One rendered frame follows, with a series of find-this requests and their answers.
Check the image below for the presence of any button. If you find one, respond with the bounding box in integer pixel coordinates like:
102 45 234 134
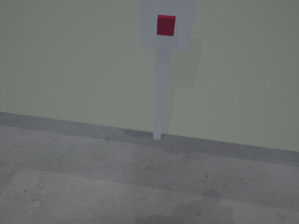
157 15 176 36

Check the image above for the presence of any panel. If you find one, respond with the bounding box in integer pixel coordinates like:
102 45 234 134
139 0 198 140

